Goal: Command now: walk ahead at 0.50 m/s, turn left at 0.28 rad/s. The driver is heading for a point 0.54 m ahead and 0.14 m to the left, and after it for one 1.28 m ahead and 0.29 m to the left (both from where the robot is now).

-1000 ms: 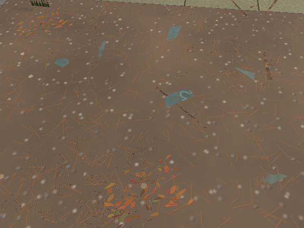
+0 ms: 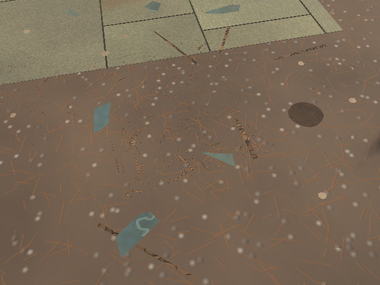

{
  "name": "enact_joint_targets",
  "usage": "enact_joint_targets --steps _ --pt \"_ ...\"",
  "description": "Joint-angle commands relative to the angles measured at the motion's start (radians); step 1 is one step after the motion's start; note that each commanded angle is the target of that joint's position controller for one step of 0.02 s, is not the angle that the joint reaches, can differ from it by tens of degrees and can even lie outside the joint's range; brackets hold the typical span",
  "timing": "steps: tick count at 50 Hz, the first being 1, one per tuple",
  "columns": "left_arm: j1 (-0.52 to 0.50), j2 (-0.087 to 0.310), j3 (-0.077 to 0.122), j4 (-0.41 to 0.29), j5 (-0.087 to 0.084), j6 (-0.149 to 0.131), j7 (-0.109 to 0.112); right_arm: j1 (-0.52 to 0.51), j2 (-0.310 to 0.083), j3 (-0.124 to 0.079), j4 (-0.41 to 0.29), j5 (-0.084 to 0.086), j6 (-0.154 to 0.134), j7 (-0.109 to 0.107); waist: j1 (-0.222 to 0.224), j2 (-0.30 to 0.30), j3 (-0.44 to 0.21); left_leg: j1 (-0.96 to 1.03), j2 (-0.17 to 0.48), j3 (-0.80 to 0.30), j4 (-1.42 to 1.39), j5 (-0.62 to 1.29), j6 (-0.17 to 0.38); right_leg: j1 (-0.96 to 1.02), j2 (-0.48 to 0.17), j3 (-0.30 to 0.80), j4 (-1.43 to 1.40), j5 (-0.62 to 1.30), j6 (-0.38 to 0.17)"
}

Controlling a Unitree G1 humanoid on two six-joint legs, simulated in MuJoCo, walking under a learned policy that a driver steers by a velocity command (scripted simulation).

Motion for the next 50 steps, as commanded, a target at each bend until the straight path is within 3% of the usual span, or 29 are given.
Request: enact_joint_targets --steps 1,4,8,11,14,17,18,19,20,21,22,23,24,25,26,29,31,34,37,40,42,43,44,45,46,47,48,49,50 --pt "0.005 0.107 0.039 -0.024 0.002 -0.042 0.003 0.036 -0.048 -0.019 -0.049 -0.001 0.02 -0.009 -0.003 -0.111 -0.051 -0.134 0.061 -0.065 -0.008 0.098 -0.014 0.131 -0.285 0.219 -0.296 0.167 -0.157" --pt "0.021 0.12 0.048 0.013 0.011 -0.048 0.016 -0.03 -0.037 -0.02 -0.073 -0.007 0.027 -0.009 0.004 -0.092 -0.009 -0.212 0.053 -0.092 -0.127 0.235 -0.025 0.154 -0.274 0.114 -0.323 0.223 -0.143" --pt "0.036 0.149 0.057 0.043 0.004 -0.041 0.03 -0.139 -0.015 -0.01 -0.106 -0.014 0.018 0.015 0.039 -0.077 0.027 -0.189 0.037 -0.025 -0.353 0.411 -0.016 0.178 -0.254 -0.013 -0.346 0.24 -0.111" --pt "0.089 0.17 0.066 0.078 -0.007 -0.026 0.036 -0.239 -0.004 -0.001 -0.153 -0.014 0.017 0.032 0.079 -0.058 0.064 -0.217 0.03 0.018 -0.456 0.411 0.006 0.263 -0.283 -0.055 -0.332 0.264 -0.105" --pt "0.116 0.188 0.075 0.104 -0.022 -0.001 0.039 -0.294 -0.011 -0.002 -0.199 -0.012 0.017 0.05 0.086 -0.067 0.07 -0.24 0.01 0.063 -0.512 0.311 0.039 0.377 -0.311 -0.085 -0.266 0.382 -0.09" --pt "0.09 0.227 0.084 0.101 -0.03 0.024 0.051 -0.216 -0.057 -0.028 -0.211 -0.009 0.025 0.057 0.016 -0.123 -0.023 -0.067 -0.083 0.151 -0.511 0.161 0.096 0.42 -0.309 -0.124 -0.056 0.861 -0.055" --pt "0.075 0.235 0.084 0.097 -0.032 0.033 0.055 -0.104 -0.094 -0.05 -0.189 -0.006 0.027 0.053 -0.05 -0.125 -0.087 0.082 -0.125 0.168 -0.531 0.146 0.125 0.388 -0.291 -0.14 0.107 0.942 -0.036" --pt "0.064 0.226 0.078 0.09 -0.034 0.034 0.06 0.061 -0.154 -0.085 -0.148 -0.005 0.031 0.038 -0.138 -0.094 -0.171 0.346 -0.15 0.136 -0.602 0.2 0.167 0.254 -0.249 -0.158 0.338 0.838 0.003" --pt "0.104 0.138 0.05 0.06 -0.001 0.02 0.058 0.159 -0.254 -0.114 -0.128 -0.003 0.043 0.014 -0.128 0.098 -0.252 0.665 0.059 -0.219 -0.621 0.184 0.262 -0.092 -0.159 -0.154 0.681 0.241 0.061" --pt "0.134 0.063 0.018 0.016 -0.003 -0.019 0.045 0.112 -0.294 -0.109 -0.167 -0.006 0.026 0.019 -0.052 0.207 -0.386 0.869 0.258 -0.787 -0.79 0.018 0.45 -0.404 0.046 0.06 0.952 -0.428 0.098" --pt "0.012 0.155 0.037 -0.002 -0.04 -0.052 0.029 0.114 -0.199 -0.083 -0.17 -0.012 0.014 0.025 -0.118 0.071 -0.347 0.855 0.243 -0.726 -0.856 0.004 0.395 -0.515 -0.017 0.199 0.974 -0.377 0.074" --pt "-0.039 0.162 0.037 -0.022 -0.058 -0.071 0.023 0.08 -0.159 -0.072 -0.167 -0.013 0.003 0.024 -0.1 0.045 -0.222 0.732 0.207 -0.572 -0.858 0.061 0.354 -0.539 -0.06 0.185 0.909 -0.289 0.05" --pt "-0.039 0.152 0.037 -0.01 -0.037 -0.078 0.03 0.013 -0.133 -0.064 -0.175 -0.01 -0.001 0.024 -0.047 -0.036 -0.144 0.582 0.158 -0.461 -0.86 0.157 0.313 -0.488 -0.104 0.18 0.81 -0.219 0.047" --pt "-0.034 0.165 0.046 -0.001 -0.012 -0.073 0.035 -0.041 -0.095 -0.053 -0.189 -0.014 -0.003 0.019 -0.014 -0.027 -0.104 0.474 0.122 -0.383 -0.874 0.259 0.295 -0.424 -0.129 0.179 0.73 -0.175 0.056" --pt "-0.016 0.166 0.05 0.003 -0.005 -0.06 0.033 -0.066 -0.085 -0.047 -0.205 -0.025 -0.003 0.014 0.013 -0.003 -0.093 0.399 0.103 -0.352 -0.896 0.321 0.293 -0.364 -0.14 0.182 0.703 -0.143 0.067" --pt "-0.018 0.128 0.043 -0.006 0.006 -0.032 0.033 -0.057 -0.117 -0.055 -0.205 -0.023 -0.007 -0.002 0.029 -0.003 -0.071 0.279 0.07 -0.27 -0.926 0.451 0.3 -0.322 -0.129 0.149 0.578 -0.078 0.115" --pt "-0.09 0.104 0.032 -0.027 0.005 -0.027 0.033 -0.035 -0.133 -0.059 -0.194 -0.02 -0.004 -0.016 0.007 0.009 -0.046 0.241 0.036 -0.212 -0.931 0.447 0.272 -0.323 -0.112 0.134 0.424 0.05 0.136" --pt "-0.191 0.072 0.015 -0.041 -0.003 -0.035 0.018 0.014 -0.121 -0.053 -0.171 -0.017 0.002 -0.023 -0.051 0.042 -0.039 0.215 -0.002 -0.156 -0.924 0.344 0.22 -0.236 -0.074 0.114 0.197 0.272 0.136" --pt "-0.257 0.095 0.018 -0.06 -0.017 -0.047 0.003 0.072 -0.125 -0.051 -0.14 -0.014 0.003 -0.021 -0.082 0.05 -0.02 0.283 0.048 -0.206 -0.899 0.273 0.214 -0.233 -0.064 0.129 0.111 0.312 0.113" --pt "-0.253 0.124 0.025 -0.064 -0.019 -0.053 -0.009 0.089 -0.134 -0.053 -0.12 -0.02 0.007 -0.022 -0.072 0.067 -0.007 0.427 0.124 -0.24 -0.847 0.339 0.199 -0.289 -0.07 0.131 0.074 0.21 0.057" --pt "-0.196 0.143 0.032 -0.053 -0.022 -0.054 -0.012 0.074 -0.141 -0.055 -0.114 -0.023 0.013 -0.024 -0.034 0.081 -0.018 0.484 0.134 -0.218 -0.779 0.54 0.175 -0.234 -0.049 0.102 0.056 0.116 0.011" --pt "-0.097 0.165 0.047 -0.023 -0.019 -0.054 -0.009 0.057 -0.134 -0.051 -0.116 -0.025 0.017 -0.025 0.02 0.063 -0.079 0.49 0.094 -0.17 -0.658 0.721 0.154 -0.102 -0.015 0.071 0.029 0.125 -0.02" --pt "0.044 0.202 0.061 0.009 -0.011 -0.053 -0.008 0.056 -0.111 -0.039 -0.128 -0.035 0.019 -0.027 0.081 0.023 -0.204 0.417 0.044 -0.115 -0.452 0.73 0.125 0.127 -0.067 0.136 0.059 0.18 -0.07" --pt "0.159 0.291 0.081 0.02 0.001 -0.052 -0.01 0.156 -0.055 -0.02 -0.15 -0.041 0.007 -0.028 0.069 -0.179 -0.357 0.108 -0.087 -0.044 -0.101 0.406 0.05 0.487 -0.267 0.507 0.047 0.13 -0.217" --pt "0.202 0.259 0.077 0.05 -0.028 -0.043 -0.021 0.174 -0.045 -0.011 -0.15 -0.035 -0.008 -0.023 0.072 -0.354 -0.38 -0.158 -0.176 -0.048 0.108 -0.189 0.006 0.622 -0.365 0.871 -0.129 -0.108 -0.306" --pt "0.151 0.193 0.055 0.036 -0.043 -0.039 -0.02 0.083 -0.12 -0.024 -0.17 -0.018 -0.025 -0.014 0.088 -0.227 -0.247 -0.278 -0.107 -0.107 0.172 -0.167 0.019 0.549 -0.355 0.845 -0.163 -0.269 -0.258" --pt "0.098 0.167 0.048 0.018 -0.027 -0.03 -0.015 -0.017 -0.121 -0.023 -0.192 -0.008 -0.038 -0.008 0.09 -0.129 -0.144 -0.288 -0.069 -0.087 0.148 -0.088 0.028 0.423 -0.313 0.718 -0.175 -0.235 -0.223" --pt "0.064 0.158 0.043 0.013 -0.016 -0.024 -0.013 -0.072 -0.108 -0.021 -0.207 -0.022 -0.047 -0.006 0.071 -0.06 -0.059 -0.281 -0.041 -0.067 0.073 -0.037 0.027 0.301 -0.27 0.623 -0.194 -0.124 -0.21" --pt "0.046 0.141 0.036 0.007 -0.011 -0.024 -0.009 -0.075 -0.106 -0.027 -0.209 -0.042 -0.05 -0.008 0.045 -0.055 -0.05 -0.235 -0.011 -0.069 -0.01 0.012 0.022 0.24 -0.237 0.566 -0.205 -0.024 -0.197"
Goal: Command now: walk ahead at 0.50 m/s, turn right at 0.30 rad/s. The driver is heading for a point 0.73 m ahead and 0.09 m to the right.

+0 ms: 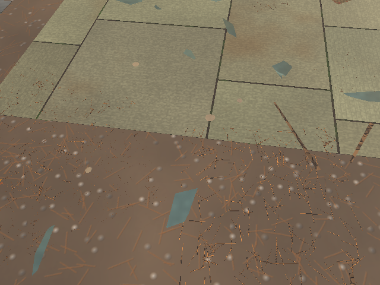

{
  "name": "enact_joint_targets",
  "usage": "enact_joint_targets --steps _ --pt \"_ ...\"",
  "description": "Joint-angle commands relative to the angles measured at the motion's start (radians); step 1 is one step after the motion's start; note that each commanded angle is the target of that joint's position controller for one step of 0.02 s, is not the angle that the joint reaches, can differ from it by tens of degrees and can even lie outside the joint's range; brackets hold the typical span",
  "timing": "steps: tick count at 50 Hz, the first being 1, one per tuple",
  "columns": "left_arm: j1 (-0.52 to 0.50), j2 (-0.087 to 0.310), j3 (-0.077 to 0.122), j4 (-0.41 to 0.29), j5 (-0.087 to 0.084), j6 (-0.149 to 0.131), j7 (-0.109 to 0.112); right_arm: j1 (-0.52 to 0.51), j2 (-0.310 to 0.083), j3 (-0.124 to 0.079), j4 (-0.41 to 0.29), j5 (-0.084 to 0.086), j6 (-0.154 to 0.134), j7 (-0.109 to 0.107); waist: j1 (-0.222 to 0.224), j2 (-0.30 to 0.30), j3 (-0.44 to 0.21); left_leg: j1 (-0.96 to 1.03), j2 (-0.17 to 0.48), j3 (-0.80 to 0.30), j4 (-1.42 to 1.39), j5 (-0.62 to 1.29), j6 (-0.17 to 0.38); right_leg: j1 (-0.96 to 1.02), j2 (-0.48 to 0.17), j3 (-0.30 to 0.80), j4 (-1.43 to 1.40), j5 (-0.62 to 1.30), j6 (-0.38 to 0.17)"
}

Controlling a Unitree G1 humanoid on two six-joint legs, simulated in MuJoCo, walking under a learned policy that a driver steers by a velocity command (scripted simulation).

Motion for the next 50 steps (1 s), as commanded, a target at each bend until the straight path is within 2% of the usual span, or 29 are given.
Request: enact_joint_targets --steps 1,4,6,9,14,16,17,18,19,20,21,22,23,24,25,27,30,32,36,39,41,42,43,44,45,46,47,48,50 --pt "0.057 0.116 0.025 -0.054 0.01 0.001 0.011 -0.075 -0.112 -0.032 -0.117 -0.023 -0.041 0.001 0.017 -0.067 -0.038 -0.316 0.104 -0.039 -0.056 0.092 -0.015 0.287 -0.263 0.432 -0.273 0.027 -0.181" --pt "0.075 0.136 0.033 -0.049 -0.003 0.004 0.026 -0.081 -0.082 -0.026 -0.123 -0.025 -0.028 -0.004 0.004 -0.097 -0.046 -0.285 0.096 -0.009 -0.193 0.124 -0.062 0.228 -0.235 0.354 -0.292 0.166 -0.198" --pt "0.098 0.161 0.043 -0.039 -0.008 0.009 0.039 -0.154 -0.063 -0.018 -0.143 -0.023 -0.024 -0.008 0.023 -0.089 -0.026 -0.277 0.084 -0.003 -0.33 0.231 -0.086 0.188 -0.213 0.312 -0.298 0.19 -0.184" --pt "0.143 0.169 0.047 -0.02 -0.016 0.023 0.053 -0.258 -0.043 -0.009 -0.164 -0.016 -0.032 -0.001 0.059 -0.1 -0.017 -0.202 0.047 -0.002 -0.513 0.409 -0.1 0.143 -0.175 0.28 -0.282 0.162 -0.145" --pt "0.212 0.16 0.049 0.004 -0.023 0.047 0.064 -0.361 -0.067 -0.018 -0.192 0.0 -0.051 0.017 0.082 -0.108 -0.014 -0.132 0.009 -0.028 -0.658 0.425 -0.083 0.214 -0.2 0.375 -0.198 0.107 -0.12" --pt "0.198 0.166 0.055 0.0 -0.021 0.054 0.068 -0.335 -0.092 -0.029 -0.187 0.004 -0.06 0.018 0.055 -0.134 -0.017 -0.079 0.009 -0.033 -0.689 0.354 -0.058 0.248 -0.216 0.424 -0.146 0.13 -0.107" --pt "0.18 0.16 0.054 -0.005 -0.02 0.058 0.067 -0.277 -0.106 -0.037 -0.172 0.005 -0.064 0.015 0.02 -0.143 -0.036 0.006 0.011 -0.021 -0.723 0.347 -0.035 0.24 -0.205 0.426 -0.102 0.167 -0.092" --pt "0.163 0.135 0.046 -0.016 -0.016 0.057 0.064 -0.181 -0.134 -0.052 -0.151 -0.003 -0.067 0.008 -0.031 -0.134 -0.099 0.168 0.04 -0.025 -0.744 0.353 -0.001 0.203 -0.159 0.395 0.004 0.218 -0.064" --pt "0.149 0.084 0.027 -0.039 -0.001 0.053 0.059 -0.026 -0.186 -0.068 -0.136 -0.018 -0.068 -0.003 -0.102 -0.055 -0.237 0.425 0.195 -0.161 -0.708 0.303 0.067 0.084 -0.105 0.321 0.257 0.117 -0.03" --pt "0.285 0.013 0.005 -0.059 -0.017 0.042 0.061 0.069 -0.253 -0.084 -0.103 -0.027 -0.051 -0.002 -0.053 0.227 -0.356 0.73 0.411 -0.569 -0.755 0.147 0.223 -0.248 0.039 0.177 0.561 -0.353 0.036" --pt "0.312 0.091 0.012 -0.041 -0.03 0.037 0.062 0.081 -0.186 -0.072 -0.09 -0.001 -0.045 0.007 -0.058 0.242 -0.319 0.707 0.45 -0.736 -0.811 -0.052 0.245 -0.386 -0.035 0.177 0.714 -0.432 0.048" --pt "0.228 0.144 0.027 -0.036 -0.029 0.039 0.06 0.039 -0.116 -0.054 -0.093 0.002 -0.043 0.008 -0.078 0.131 -0.181 0.588 0.397 -0.598 -0.835 -0.059 0.207 -0.419 -0.071 0.182 0.759 -0.339 0.056" --pt "0.153 0.144 0.028 -0.048 -0.018 0.039 0.06 -0.006 -0.096 -0.045 -0.093 -0.006 -0.039 0.011 -0.069 0.058 -0.096 0.467 0.346 -0.459 -0.852 0.052 0.18 -0.399 -0.099 0.146 0.746 -0.269 0.063" --pt "0.104 0.133 0.029 -0.062 -0.006 0.035 0.057 -0.037 -0.082 -0.039 -0.084 -0.013 -0.036 0.014 -0.053 0.042 -0.04 0.373 0.309 -0.38 -0.877 0.159 0.176 -0.386 -0.118 0.136 0.701 -0.224 0.065" --pt "0.09 0.119 0.03 -0.068 -0.005 0.034 0.051 -0.052 -0.066 -0.032 -0.078 -0.02 -0.037 0.015 -0.031 0.058 -0.021 0.311 0.276 -0.312 -0.9 0.241 0.169 -0.35 -0.14 0.132 0.661 -0.197 0.064" --pt "0.096 0.079 0.02 -0.072 -0.01 0.037 0.042 -0.056 -0.064 -0.031 -0.061 -0.013 -0.041 0.017 -0.007 0.091 -0.024 0.252 0.252 -0.237 -0.937 0.327 0.18 -0.301 -0.154 0.102 0.58 -0.185 0.068" --pt "0.016 0.045 0.0 -0.101 0.006 0.033 0.033 -0.048 -0.118 -0.045 -0.036 0.003 -0.042 0.014 -0.013 0.069 -0.009 0.212 0.253 -0.16 -0.985 0.398 0.203 -0.29 -0.176 0.06 0.406 -0.092 0.083" --pt "-0.048 0.035 -0.01 -0.114 0.005 0.024 0.024 -0.038 -0.142 -0.05 -0.023 0.007 -0.036 0.012 -0.033 0.058 -0.003 0.191 0.233 -0.098 -0.996 0.421 0.189 -0.244 -0.172 0.037 0.271 0.028 0.081" --pt "-0.164 0.056 -0.01 -0.145 -0.007 0.016 0.013 0.037 -0.171 -0.051 0.02 0.021 -0.023 0.012 -0.07 0.056 0.007 0.215 0.241 -0.058 -0.979 0.42 0.16 -0.167 -0.138 0.013 0.113 0.15 0.073" --pt "-0.199 0.081 -0.003 -0.166 -0.009 0.013 0.006 0.068 -0.188 -0.053 0.049 0.026 -0.007 0.009 -0.056 0.063 0.015 0.289 0.28 -0.066 -0.933 0.454 0.133 -0.14 -0.124 0.008 0.05 0.091 0.038" --pt "-0.091 0.117 0.018 -0.137 -0.002 0.013 0.009 0.057 -0.192 -0.05 0.056 0.027 0.003 0.004 0.02 0.055 -0.045 0.29 0.251 -0.02 -0.791 0.656 0.097 0.048 -0.087 -0.028 -0.011 0.077 0.002" --pt "0.042 0.162 0.043 -0.101 0.003 0.015 0.019 0.072 -0.163 -0.037 0.056 0.021 0.004 0.003 0.08 0.032 -0.13 0.214 0.199 0.013 -0.613 0.691 0.068 0.264 -0.1 -0.012 -0.017 0.079 -0.028" --pt "0.222 0.248 0.065 -0.079 0.017 0.021 0.033 0.075 -0.096 -0.008 0.023 -0.011 -0.001 0.003 0.144 -0.115 -0.287 0.008 0.128 0.059 -0.278 0.382 0.024 0.552 -0.325 0.234 0.003 0.112 -0.098" --pt "0.24 0.287 0.07 -0.068 0.017 0.029 0.028 0.185 -0.017 0.015 0.017 0.007 -0.018 0.005 0.09 -0.351 -0.387 -0.303 -0.006 0.029 0.0 -0.186 -0.014 0.743 -0.5 0.641 -0.13 -0.119 -0.225" --pt "0.222 0.19 0.047 -0.071 0.007 0.027 0.025 0.115 -0.136 -0.015 0.029 0.029 -0.024 0.006 0.124 -0.2 -0.288 -0.397 0.042 -0.064 0.102 -0.179 -0.008 0.658 -0.467 0.626 -0.179 -0.247 -0.191" --pt "0.163 0.158 0.034 -0.072 0.004 0.021 0.024 0.042 -0.162 -0.027 0.006 0.043 -0.026 0.009 0.108 -0.165 -0.163 -0.435 0.08 -0.052 0.099 -0.081 0.002 0.542 -0.435 0.481 -0.201 -0.218 -0.154" --pt "0.099 0.132 0.026 -0.074 0.009 0.016 0.021 0.014 -0.145 -0.026 0.007 0.035 -0.022 0.004 0.074 -0.114 -0.107 -0.397 0.119 -0.034 0.062 0.002 -0.005 0.43 -0.391 0.381 -0.23 -0.133 -0.135" --pt "0.046 0.106 0.018 -0.073 0.016 0.011 0.016 -0.001 -0.133 -0.029 0.006 0.019 -0.013 0.0 0.044 -0.111 -0.05 -0.36 0.135 -0.026 0.017 0.051 -0.017 0.335 -0.355 0.301 -0.256 0.033 -0.131" --pt "-0.001 0.091 0.017 -0.061 0.027 -0.006 0.012 0.049 -0.09 -0.025 0.025 0.01 0.012 -0.005 -0.014 -0.117 -0.05 -0.235 0.141 -0.017 -0.019 0.078 -0.043 0.227 -0.325 0.177 -0.271 0.394 -0.136"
